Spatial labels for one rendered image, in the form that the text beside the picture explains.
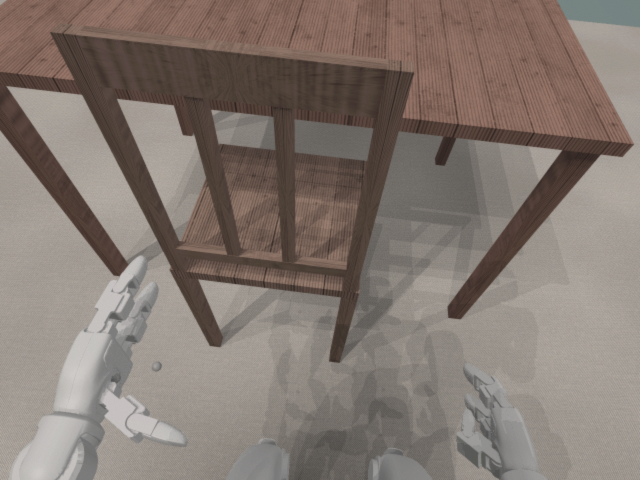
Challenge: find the right robot hand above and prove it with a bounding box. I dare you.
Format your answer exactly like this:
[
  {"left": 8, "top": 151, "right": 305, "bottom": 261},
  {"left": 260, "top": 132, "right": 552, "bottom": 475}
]
[{"left": 457, "top": 363, "right": 539, "bottom": 480}]

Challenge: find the right robot thigh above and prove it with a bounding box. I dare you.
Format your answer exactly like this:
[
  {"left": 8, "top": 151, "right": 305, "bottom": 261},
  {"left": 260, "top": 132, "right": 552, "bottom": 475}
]
[{"left": 368, "top": 454, "right": 432, "bottom": 480}]

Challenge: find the left robot hand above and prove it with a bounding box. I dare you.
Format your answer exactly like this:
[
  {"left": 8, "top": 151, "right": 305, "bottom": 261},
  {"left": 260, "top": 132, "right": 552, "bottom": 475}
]
[{"left": 53, "top": 255, "right": 188, "bottom": 447}]

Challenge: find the chair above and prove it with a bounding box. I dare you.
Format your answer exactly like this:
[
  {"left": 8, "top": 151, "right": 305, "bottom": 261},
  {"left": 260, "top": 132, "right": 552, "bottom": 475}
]
[{"left": 50, "top": 23, "right": 414, "bottom": 363}]

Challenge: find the table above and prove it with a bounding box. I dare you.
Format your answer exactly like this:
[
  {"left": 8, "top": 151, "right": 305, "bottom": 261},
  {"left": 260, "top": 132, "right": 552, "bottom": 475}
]
[{"left": 0, "top": 0, "right": 634, "bottom": 319}]

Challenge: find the robot right shin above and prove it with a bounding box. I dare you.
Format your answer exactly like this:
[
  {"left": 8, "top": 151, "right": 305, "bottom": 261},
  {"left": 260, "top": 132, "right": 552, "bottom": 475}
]
[{"left": 381, "top": 448, "right": 403, "bottom": 457}]

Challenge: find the left robot forearm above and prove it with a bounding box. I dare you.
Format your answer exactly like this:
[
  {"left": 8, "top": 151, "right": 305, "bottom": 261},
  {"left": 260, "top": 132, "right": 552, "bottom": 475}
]
[{"left": 9, "top": 412, "right": 105, "bottom": 480}]

